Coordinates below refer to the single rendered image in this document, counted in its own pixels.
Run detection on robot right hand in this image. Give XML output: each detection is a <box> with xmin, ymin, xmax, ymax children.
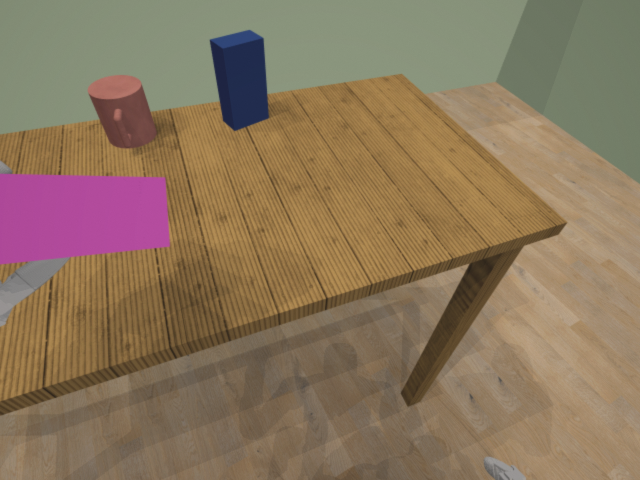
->
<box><xmin>484</xmin><ymin>457</ymin><xmax>526</xmax><ymax>480</ymax></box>

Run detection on robot left hand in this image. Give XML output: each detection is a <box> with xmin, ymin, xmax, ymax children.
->
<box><xmin>0</xmin><ymin>161</ymin><xmax>70</xmax><ymax>327</ymax></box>

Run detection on table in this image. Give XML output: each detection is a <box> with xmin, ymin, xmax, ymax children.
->
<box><xmin>0</xmin><ymin>74</ymin><xmax>568</xmax><ymax>416</ymax></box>

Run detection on sponge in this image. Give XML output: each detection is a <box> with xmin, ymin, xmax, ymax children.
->
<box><xmin>0</xmin><ymin>174</ymin><xmax>170</xmax><ymax>264</ymax></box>

